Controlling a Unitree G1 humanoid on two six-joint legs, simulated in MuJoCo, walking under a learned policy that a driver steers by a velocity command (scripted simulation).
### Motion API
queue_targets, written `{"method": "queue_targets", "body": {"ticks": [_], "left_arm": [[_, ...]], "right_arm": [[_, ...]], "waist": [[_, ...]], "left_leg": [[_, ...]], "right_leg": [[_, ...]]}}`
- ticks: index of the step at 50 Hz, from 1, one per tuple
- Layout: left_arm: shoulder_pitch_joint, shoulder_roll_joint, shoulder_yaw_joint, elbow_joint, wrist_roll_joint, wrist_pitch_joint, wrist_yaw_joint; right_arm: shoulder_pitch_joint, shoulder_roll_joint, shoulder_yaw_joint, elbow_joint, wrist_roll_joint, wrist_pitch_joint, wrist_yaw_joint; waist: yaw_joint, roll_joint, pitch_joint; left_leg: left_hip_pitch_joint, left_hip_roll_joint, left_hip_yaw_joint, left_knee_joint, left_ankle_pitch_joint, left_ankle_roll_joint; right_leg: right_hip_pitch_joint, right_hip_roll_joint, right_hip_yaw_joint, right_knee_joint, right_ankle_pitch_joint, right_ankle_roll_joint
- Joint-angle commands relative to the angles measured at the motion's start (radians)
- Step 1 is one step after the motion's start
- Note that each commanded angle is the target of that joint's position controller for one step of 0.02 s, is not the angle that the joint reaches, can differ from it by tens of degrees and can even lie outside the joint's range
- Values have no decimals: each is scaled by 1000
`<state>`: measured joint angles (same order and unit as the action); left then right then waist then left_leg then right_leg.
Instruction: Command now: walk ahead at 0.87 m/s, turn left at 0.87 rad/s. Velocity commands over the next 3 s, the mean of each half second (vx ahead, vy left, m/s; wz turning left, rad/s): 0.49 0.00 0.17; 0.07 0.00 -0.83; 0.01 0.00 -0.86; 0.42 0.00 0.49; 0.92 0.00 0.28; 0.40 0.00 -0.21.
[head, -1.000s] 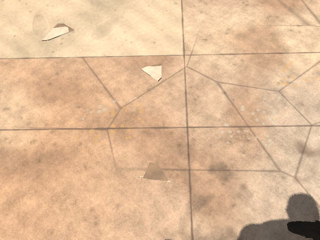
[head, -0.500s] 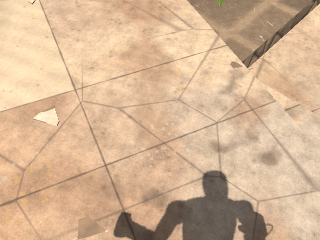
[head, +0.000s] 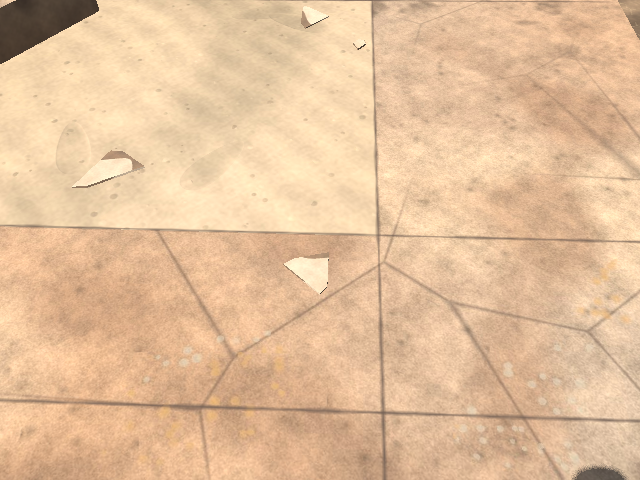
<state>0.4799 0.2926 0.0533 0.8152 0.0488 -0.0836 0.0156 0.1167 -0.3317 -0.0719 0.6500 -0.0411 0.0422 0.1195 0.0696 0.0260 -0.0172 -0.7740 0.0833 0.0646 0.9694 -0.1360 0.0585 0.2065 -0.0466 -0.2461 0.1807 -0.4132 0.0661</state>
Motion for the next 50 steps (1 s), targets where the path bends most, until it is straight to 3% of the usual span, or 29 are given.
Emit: {"method": "queue_targets", "body": {"ticks": [1, 3, 4, 5, 6, 7, 8, 9, 10, 11, 12, 16, 20, 23, 25, 26, 27, 28, 29, 30, 31, 32, 35, 38, 44, 47, 48, 49, 50], "left_arm": [[3, 140, 25, -10, 3, -4, 9], [6, 198, 33, 2, 3, 14, 14], [-11, 238, 42, -8, -5, 23, 12], [-39, 238, 39, -26, -12, 21, 5], [6, 75, 0, -96, -20, 9, -25], [-113, 120, 4, -161, -31, -13, -23], [-219, 140, 6, -179, -46, -21, -14], [-159, 99, -11, -149, -61, -22, -7], [-143, 155, 10, -135, -102, -50, 18], [-114, 161, 20, -113, -116, -40, 22], [-91, 146, 21, -91, -111, -23, 18], [-116, 51, 11, -79, -79, 8, -4], [-196, 32, 12, -102, -65, -12, -44], [-127, 58, 29, -108, -67, -6, -86], [67, 142, 67, -85, -67, 22, -78], [249, 184, 87, -53, -66, 31, -59], [225, 165, 72, -33, -57, 22, -38], [42, 180, 51, -118, -1, -3, -30], [-87, 240, 70, -213, 8, -4, -29], [-194, 219, 76, -266, -22, 10, -23], [-239, 170, 64, -282, -58, 22, -16], [-256, 149, 57, -291, -68, 30, -10], [-248, 147, 69, -302, -60, 67, 14], [-200, 173, 85, -287, -64, 104, 35], [-257, 160, 91, -318, -67, 140, 29], [-312, 152, 86, -343, -79, 141, 22], [-274, 113, 72, -342, -79, 143, 19], [-226, 74, 59, -346, -73, 141, 17], [-230, 163, 82, -370, -69, 125, 4]], "right_arm": [[-226, 2, 29, -138, 5, -22, -2], [-66, -34, 14, -101, 13, -26, -29], [117, -77, -8, -54, 18, -36, -40], [337, -139, -42, 22, 6, -46, -60], [272, -267, -75, 25, -3, -35, -80], [323, -304, -86, -13, 16, -34, -86], [318, -260, -74, 21, 10, -40, -99], [281, -200, -56, 45, 11, -52, -114], [187, -106, -28, -14, 76, -95, -101], [110, -71, -9, -8, 68, -114, -98], [83, -55, -3, 0, 54, -128, -98], [2, -45, -2, 30, 30, -159, -117], [6, -45, 6, 34, 28, -133, -170], [33, -72, -1, 37, 25, -93, -210], [-57, -76, -12, -9, 35, -71, -217], [-161, -69, -13, -45, 48, -66, -207], [-165, 64, 15, -67, 30, -66, -167], [53, 122, 33, -59, 27, -69, -140], [141, 19, 30, -59, 39, -79, -120], [66, -69, 12, -73, 49, -83, -115], [-2, -78, 2, -81, 40, -78, -117], [-40, -63, 3, -96, 35, -66, -122], [-58, -14, 5, -66, 31, -52, -130], [-69, 18, 8, -51, 42, -53, -144], [-101, -15, -11, -25, 60, -75, -143], [-21, -58, -35, 13, 57, -98, -131], [-12, -95, -47, 17, 48, -96, -133], [-42, -162, -54, -7, 28, -82, -139], [-53, -151, -55, -7, -8, -80, -136]], "waist": [[1, -122, 208], [-103, -158, 53], [-193, -173, -59], [-294, -114, -167], [-166, 182, -197], [-223, 129, -355], [-225, -9, -241], [-151, -44, -119], [-134, -113, -123], [-78, -82, -87], [-53, -42, -50], [-18, 14, 59], [-69, 17, 29], [-47, 69, -46], [61, 122, -102], [183, 25, -116], [110, -316, -17], [-76, -343, -103], [-85, -208, -286], [-105, -29, -169], [-123, 109, -66], [-127, 116, -37], [-97, 11, -7], [-62, -74, -97], [-25, -206, -92], [-70, -220, -98], [-51, -118, -133], [-9, 111, -126], [3, 252, -77]], "left_leg": [[-22, -40, 114, -163, -116, 88], [265, -172, 185, -171, -237, 144], [510, -219, 160, -193, -261, 173], [845, -221, 48, -321, -208, 196], [1162, 68, -459, -453, -461, 284], [1227, 240, -902, -620, -242, 349], [1153, 232, -725, -628, 130, 294], [966, 237, -565, -592, 443, 277], [862, 202, -503, -615, 429, 270], [763, 183, -403, -633, 474, 252], [675, 162, -332, -658, 539, 221], [499, 19, -19, -756, 756, 71], [606, -35, 129, -678, 728, -35], [692, 6, 153, -511, 871, -73], [636, 37, 140, -307, 985, -87], [528, 3, 129, 2, 768, -105], [307, -191, 104, 380, -379, -127], [101, -291, -126, 705, -572, -166], [118, -258, -281, 719, -475, -137], [107, -216, -281, 602, -388, -90], [116, -175, -261, 503, -327, -78], [149, -157, -260, 406, -301, -77], [248, -149, -217, 59, -255, -111], [295, -169, -214, -93, -201, -152], [373, -185, -227, -337, -131, -135], [517, -147, -223, -598, -7, -93], [644, -12, -310, -660, 27, -40], [718, 199, -523, -675, 99, 73], [641, 293, -671, -708, 111, 174]], "right_leg": [[-61, -233, -20, -10, 705, -133], [-57, -254, -47, 284, 1388, -133], [-141, -271, -36, 520, 1467, -139], [-347, -242, -28, 840, 1244, -107], [-846, -56, 6, 1220, 89, -35], [-961, 51, 220, 1426, -62, -22], [-1009, -16, 293, 1402, 72, -43], [-939, -58, 262, 1335, 112, -51], [-888, -76, 327, 1289, 38, -45], [-843, -116, 334, 1233, 55, -45], [-787, -129, 338, 1181, 75, -49], [-714, -34, 264, 868, 266, -50], [-691, 51, 137, 511, 650, -25], [-580, 120, 76, 429, 668, -31], [-397, 153, 94, 465, 501, -91], [-239, 113, 172, 356, 556, -157], [-163, 18, 328, 308, 988, -222], [-102, -140, 787, 336, 1114, -410], [-97, -252, 1034, 156, 745, -505], [-238, -232, 1033, 70, 287, -479], [-377, -189, 991, 24, 49, -424], [-459, -148, 956, 9, -26, -391], [-530, -1, 744, 51, 120, -309], [-461, 10, 721, 116, 282, -292], [-427, 35, 794, 167, 186, -222], [-438, 65, 832, 256, 185, -183], [-518, 125, 766, 381, -50, -147], [-685, 246, 560, 608, -215, -101], [-817, 208, 492, 812, -208, -54]]}}
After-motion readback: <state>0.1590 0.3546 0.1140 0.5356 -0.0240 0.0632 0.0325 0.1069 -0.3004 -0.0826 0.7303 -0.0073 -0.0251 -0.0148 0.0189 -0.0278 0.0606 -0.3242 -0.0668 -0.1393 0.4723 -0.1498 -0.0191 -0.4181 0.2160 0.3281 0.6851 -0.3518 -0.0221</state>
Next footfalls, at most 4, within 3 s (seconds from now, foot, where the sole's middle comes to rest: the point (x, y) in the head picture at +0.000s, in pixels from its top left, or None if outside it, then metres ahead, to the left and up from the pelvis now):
0.10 left None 0.24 0.11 -0.76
0.52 right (325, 443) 0.57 0.08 -0.76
0.96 left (238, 410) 0.63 0.27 -0.76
1.46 right None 0.45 0.06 -0.76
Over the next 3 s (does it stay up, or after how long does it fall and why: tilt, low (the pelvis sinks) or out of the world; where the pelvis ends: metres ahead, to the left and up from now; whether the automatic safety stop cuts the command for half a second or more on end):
stays up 1.33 -0.03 0.02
